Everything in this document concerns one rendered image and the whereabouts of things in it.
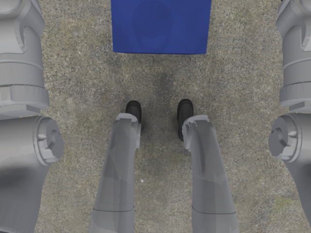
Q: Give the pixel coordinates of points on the robot left forearm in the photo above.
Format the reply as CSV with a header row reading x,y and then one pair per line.
x,y
22,91

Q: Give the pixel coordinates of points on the right robot upper arm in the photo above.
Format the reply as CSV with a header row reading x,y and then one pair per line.
x,y
290,141

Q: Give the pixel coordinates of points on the robot left foot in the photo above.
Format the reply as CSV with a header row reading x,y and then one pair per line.
x,y
133,107

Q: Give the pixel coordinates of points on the left robot upper arm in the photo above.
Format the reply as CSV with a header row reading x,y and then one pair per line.
x,y
28,147

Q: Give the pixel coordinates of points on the robot right forearm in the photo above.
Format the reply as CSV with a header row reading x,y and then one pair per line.
x,y
294,25

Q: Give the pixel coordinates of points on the carton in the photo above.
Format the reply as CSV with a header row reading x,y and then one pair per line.
x,y
160,26

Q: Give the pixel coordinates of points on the left robot thigh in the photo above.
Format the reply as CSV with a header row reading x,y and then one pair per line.
x,y
113,210

